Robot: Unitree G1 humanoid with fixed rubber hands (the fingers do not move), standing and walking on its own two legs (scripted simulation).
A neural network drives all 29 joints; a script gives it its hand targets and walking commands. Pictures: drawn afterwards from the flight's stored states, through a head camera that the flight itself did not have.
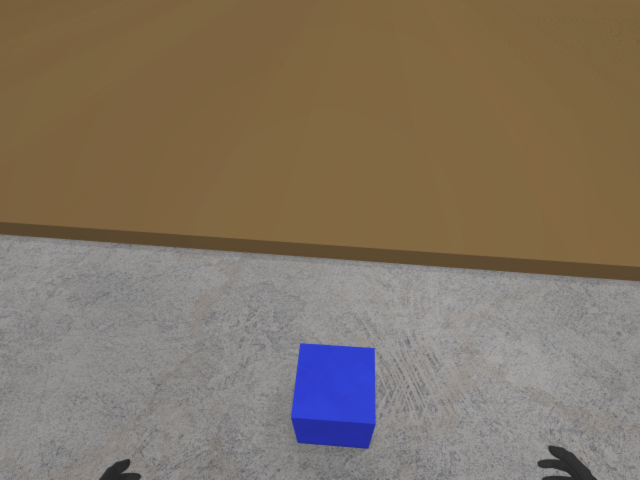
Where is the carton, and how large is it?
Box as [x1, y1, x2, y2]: [291, 343, 375, 448]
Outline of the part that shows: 300,343 291,419 297,441 303,443 367,448 375,424 374,348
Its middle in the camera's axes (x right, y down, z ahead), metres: +0.04 +0.44 +1.11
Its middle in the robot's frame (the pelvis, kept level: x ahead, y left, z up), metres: +0.43 -0.01 -0.66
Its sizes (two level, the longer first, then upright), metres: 0.210 0.200 0.250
